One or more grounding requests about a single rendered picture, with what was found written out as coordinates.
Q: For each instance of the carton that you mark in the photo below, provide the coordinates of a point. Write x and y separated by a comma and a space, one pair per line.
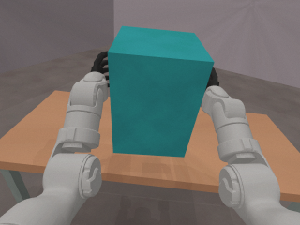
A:
157, 81

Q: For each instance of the right robot forearm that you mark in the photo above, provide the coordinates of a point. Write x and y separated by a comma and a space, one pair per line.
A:
235, 141

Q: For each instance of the left robot hand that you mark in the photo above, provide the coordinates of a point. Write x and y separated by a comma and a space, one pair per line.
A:
99, 64

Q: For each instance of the left robot forearm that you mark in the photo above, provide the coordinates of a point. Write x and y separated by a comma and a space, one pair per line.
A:
84, 110

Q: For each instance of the right robot upper arm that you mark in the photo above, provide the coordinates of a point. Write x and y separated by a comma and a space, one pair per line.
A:
251, 189

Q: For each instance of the table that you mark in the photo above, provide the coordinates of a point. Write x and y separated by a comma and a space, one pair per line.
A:
27, 147

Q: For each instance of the left robot upper arm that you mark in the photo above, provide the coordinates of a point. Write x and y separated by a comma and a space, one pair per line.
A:
69, 180

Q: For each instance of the right robot hand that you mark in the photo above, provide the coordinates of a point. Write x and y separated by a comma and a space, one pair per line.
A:
213, 79

